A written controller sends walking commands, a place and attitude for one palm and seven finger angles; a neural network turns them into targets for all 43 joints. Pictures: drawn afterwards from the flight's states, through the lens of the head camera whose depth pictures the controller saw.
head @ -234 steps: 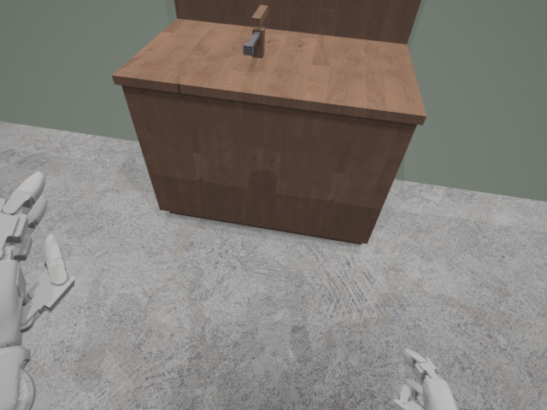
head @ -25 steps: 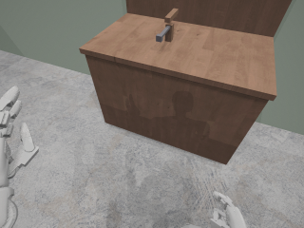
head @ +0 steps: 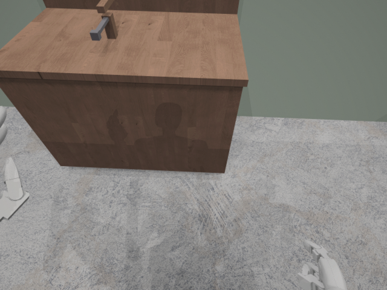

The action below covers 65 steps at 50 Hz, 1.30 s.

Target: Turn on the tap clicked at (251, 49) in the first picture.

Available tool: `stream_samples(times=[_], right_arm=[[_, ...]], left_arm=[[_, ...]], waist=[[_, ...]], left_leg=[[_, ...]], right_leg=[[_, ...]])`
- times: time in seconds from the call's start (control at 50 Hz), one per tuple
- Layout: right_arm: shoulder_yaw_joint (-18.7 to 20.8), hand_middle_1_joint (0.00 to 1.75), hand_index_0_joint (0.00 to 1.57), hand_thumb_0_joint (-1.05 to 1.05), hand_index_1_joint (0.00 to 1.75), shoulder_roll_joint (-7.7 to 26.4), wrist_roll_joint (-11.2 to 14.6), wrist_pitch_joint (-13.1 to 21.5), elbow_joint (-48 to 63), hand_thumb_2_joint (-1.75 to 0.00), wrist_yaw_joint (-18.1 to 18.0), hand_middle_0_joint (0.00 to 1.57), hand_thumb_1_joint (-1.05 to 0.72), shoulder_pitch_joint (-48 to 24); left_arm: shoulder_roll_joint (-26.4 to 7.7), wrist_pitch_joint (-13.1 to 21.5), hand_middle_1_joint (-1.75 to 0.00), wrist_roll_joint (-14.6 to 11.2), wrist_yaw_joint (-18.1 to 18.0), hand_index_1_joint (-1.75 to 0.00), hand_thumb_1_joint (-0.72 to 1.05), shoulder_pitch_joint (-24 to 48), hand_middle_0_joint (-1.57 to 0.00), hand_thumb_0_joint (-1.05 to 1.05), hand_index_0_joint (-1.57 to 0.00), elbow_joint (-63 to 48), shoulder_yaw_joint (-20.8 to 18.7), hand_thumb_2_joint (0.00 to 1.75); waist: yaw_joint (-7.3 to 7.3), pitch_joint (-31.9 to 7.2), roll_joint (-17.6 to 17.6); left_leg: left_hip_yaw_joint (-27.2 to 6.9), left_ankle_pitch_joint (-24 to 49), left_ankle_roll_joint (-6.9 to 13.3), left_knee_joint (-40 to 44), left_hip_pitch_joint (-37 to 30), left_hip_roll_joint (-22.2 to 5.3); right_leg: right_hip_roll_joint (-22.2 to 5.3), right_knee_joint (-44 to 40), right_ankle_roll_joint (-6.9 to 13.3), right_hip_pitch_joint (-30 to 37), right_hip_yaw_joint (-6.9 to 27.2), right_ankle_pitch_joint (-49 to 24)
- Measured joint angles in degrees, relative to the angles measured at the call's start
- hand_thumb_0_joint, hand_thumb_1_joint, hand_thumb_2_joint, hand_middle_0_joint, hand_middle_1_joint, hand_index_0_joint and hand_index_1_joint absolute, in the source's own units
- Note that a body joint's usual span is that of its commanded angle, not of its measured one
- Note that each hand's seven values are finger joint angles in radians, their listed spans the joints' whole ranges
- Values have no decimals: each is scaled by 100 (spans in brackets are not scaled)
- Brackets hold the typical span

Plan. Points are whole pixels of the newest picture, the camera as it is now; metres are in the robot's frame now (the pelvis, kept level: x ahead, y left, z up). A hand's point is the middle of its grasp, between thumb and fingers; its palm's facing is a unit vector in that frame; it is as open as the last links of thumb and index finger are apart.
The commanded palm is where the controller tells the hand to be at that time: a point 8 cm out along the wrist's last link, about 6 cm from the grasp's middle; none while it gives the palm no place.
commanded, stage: turn to face it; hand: left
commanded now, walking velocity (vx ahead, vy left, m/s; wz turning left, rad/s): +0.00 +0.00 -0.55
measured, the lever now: (95, 35) +0.90 +0.40 +0.06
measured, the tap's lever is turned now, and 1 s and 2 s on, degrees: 0 0 0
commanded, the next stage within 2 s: take the last steps up to it in 0.44 s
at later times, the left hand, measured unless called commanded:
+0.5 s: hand (128, 201) +0.21 +0.11 +0.17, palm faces +0.09 -0.84 -0.53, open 7.4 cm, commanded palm +0.16 +0.18 +0.18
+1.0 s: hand (120, 212) +0.20 +0.12 +0.17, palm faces +0.19 -0.90 -0.39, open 7.4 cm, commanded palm +0.15 +0.18 +0.18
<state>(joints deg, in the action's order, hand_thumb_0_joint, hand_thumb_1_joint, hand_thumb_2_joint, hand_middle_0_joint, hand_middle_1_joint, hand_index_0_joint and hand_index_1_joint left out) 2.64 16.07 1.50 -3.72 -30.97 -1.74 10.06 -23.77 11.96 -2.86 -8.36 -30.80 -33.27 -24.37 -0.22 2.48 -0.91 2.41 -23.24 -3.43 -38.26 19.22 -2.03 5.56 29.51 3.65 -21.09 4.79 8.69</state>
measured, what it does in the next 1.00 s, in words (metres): steps on the spot: left foot, then right foot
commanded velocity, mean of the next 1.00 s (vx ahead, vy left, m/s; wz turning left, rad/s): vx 0.14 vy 0.07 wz -0.15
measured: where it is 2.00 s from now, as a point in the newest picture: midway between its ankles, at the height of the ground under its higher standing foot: outside the picture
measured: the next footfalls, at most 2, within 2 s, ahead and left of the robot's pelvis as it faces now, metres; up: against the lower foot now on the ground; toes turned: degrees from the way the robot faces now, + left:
left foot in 0.02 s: +0.05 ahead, +0.14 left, +0.00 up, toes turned +3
right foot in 0.32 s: -0.02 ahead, -0.16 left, +0.00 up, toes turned -16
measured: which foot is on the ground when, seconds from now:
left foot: up 0.00-0.00, down 0.02-0.34, up 0.36-0.66, down 0.68-0.94, up 0.96-1.00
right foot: down 0.00-0.06, up 0.08-0.30, down 0.32-1.00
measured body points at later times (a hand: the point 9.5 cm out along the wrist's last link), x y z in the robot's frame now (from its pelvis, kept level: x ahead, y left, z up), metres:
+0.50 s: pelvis -0.07 -0.05 +0.00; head -0.01 -0.08 +0.44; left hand +0.20 +0.15 +0.20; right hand +0.02 -0.32 -0.12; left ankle -0.05 +0.09 -0.67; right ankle -0.05 -0.14 -0.73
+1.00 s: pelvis -0.07 -0.05 -0.01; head -0.08 -0.07 +0.44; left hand +0.18 +0.16 +0.19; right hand +0.02 -0.30 -0.11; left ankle -0.05 +0.06 -0.70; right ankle -0.10 -0.16 -0.73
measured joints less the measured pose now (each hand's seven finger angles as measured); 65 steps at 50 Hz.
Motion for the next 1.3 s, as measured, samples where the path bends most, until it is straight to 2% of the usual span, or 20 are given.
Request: stream_samples(times=[0.04,0.08,0.14,0.18,0.3,0.36,0.4,0.46,0.54,0.7,0.76,0.82,0.92,0.96,1.02,1.06,1.14,1.22,1.26,1.3], right_arm=[[-59,30,19,1,30,-59,-5,13,60,-90,-13,20,-91,29],[-136,30,19,1,30,-208,-30,44,107,-90,-43,20,-91,21],[-248,30,20,1,30,-469,-61,201,158,-90,-18,20,-91,49],[-314,30,20,1,30,-605,-55,314,154,-90,39,20,-91,92],[-553,30,20,1,30,-846,-34,640,143,-90,197,21,-90,175],[-542,31,20,1,30,-771,-29,701,36,-90,236,21,-90,114],[-478,31,20,1,30,-639,-27,618,-145,-90,208,21,-90,29],[-352,31,20,1,30,-459,-16,416,-262,-90,142,21,-91,-65],[-175,30,20,1,30,-252,-37,301,-240,-90,24,20,-91,-8],[23,30,19,1,30,-25,-84,462,-362,-90,-196,20,-91,344],[-17,30,19,1,30,-139,-94,539,-382,-90,-253,20,-91,476],[-81,30,19,1,30,-291,-101,682,-434,-90,-238,20,-91,585],[-306,30,20,1,30,-543,-101,788,-452,-90,-180,20,-91,537],[-328,30,20,1,30,-553,-107,758,-521,-90,-147,20,-91,406],[-309,30,20,1,30,-524,-119,655,-727,-90,-85,21,-91,274],[-312,30,20,1,30,-512,-117,554,-748,-90,-65,21,-91,219],[-255,30,20,1,30,-457,-124,501,-603,-90,-91,21,-91,239],[-114,30,20,1,30,-272,-144,600,-480,-90,-161,21,-91,327],[-24,30,20,1,30,-205,-125,663,-437,-90,-214,20,-91,326],[30,30,20,1,30,-300,-95,690,-435,-90,-237,20,-91,205]], left_arm=[[127,-61,-30,15,2,-30,89,149,-22,1,-22,96,132,90],[224,-101,-30,71,15,-30,89,332,-22,1,-22,228,230,90],[324,-127,-30,199,30,-30,89,534,-21,1,-21,448,325,90],[394,-126,-30,217,33,-30,89,656,-21,1,-21,509,416,90],[308,-33,-30,192,-8,-30,89,764,-21,1,-21,349,425,90],[234,35,-30,228,21,-30,89,940,-21,1,-21,377,371,90],[237,54,-30,202,52,-30,89,955,-21,1,-21,391,392,90],[177,81,-30,120,81,-30,89,520,-22,1,-21,238,247,90],[12,132,-30,74,56,-30,89,-138,-22,1,-22,31,45,90],[-34,183,-30,170,-62,-30,89,-61,-22,1,-22,-74,124,90],[153,204,-30,258,-75,-30,89,7,-22,1,-22,288,171,90],[324,168,-30,337,-72,-30,89,175,-22,1,-22,768,257,90],[453,64,-30,370,-74,-30,89,464,-21,1,-21,969,415,90],[531,84,-30,396,-35,-30,89,678,-21,1,-21,1007,571,90],[628,133,-30,375,47,-30,89,850,-21,1,-21,1012,777,90],[590,202,-30,341,80,-30,89,671,-22,1,-21,903,701,90],[354,319,-30,303,55,-30,89,268,-22,1,-22,632,415,90],[291,309,-30,279,-40,-30,89,163,-22,1,-22,352,307,90],[289,304,-30,260,-79,-30,89,217,-22,1,-22,246,276,90],[274,279,-30,248,-115,-30,89,406,-22,1,-22,310,230,90]], waist=[[41,-96,-67],[160,-63,-222],[247,-33,-198],[286,0,-53],[336,189,310],[178,429,539],[31,525,534],[-123,542,362],[-279,422,177],[-236,-37,-59],[-158,-306,-39],[-173,-518,201],[12,-508,325],[20,-362,460],[33,-221,445],[16,-180,338],[-53,-37,93],[36,112,1],[65,158,-20],[101,259,-167]], left_leg=[[76,490,159,663,-321,10],[258,917,243,722,-403,1],[421,800,228,662,-470,-175],[449,795,179,655,-481,-352],[664,739,-90,328,-233,-928],[476,354,-137,-330,100,-1156],[129,-297,-78,-1276,464,-831],[-19,-425,-55,-2327,825,-381],[61,-202,-26,-1854,752,-162],[162,653,416,690,-398,63],[225,672,497,711,-524,29],[83,643,515,770,-571,-59],[89,443,373,360,-409,-79],[-2,41,424,-352,-102,-109],[-68,-19,338,-1803,524,-10],[-8,150,306,-2056,764,-65],[149,422,330,-942,680,-282],[393,811,369,443,114,-271],[524,1104,400,795,-141,-180],[657,908,432,521,-150,-78]], right_leg=[[54,156,-41,-101,68,17],[43,739,-200,-301,124,680],[-96,2606,-447,-791,-232,1367],[-286,3078,-546,-804,-465,1475],[-681,1202,-679,164,-864,1471],[-513,691,-306,373,-1037,842],[-510,757,-152,268,-1015,870],[-492,545,-88,173,-785,689],[-410,165,-56,147,-593,371],[-358,242,-124,117,-612,442],[-390,1253,-258,-74,-677,1431],[-491,1877,-362,-72,-927,1643],[-723,293,-385,705,-1179,1368],[-707,388,-284,643,-1282,805],[-822,402,-255,712,-1368,948],[-900,211,-289,774,-1304,901],[-1089,-101,-417,906,-1239,790],[-1256,16,-616,985,-1185,967],[-1360,391,-701,914,-1119,1225],[-1399,1388,-579,580,-867,1724]])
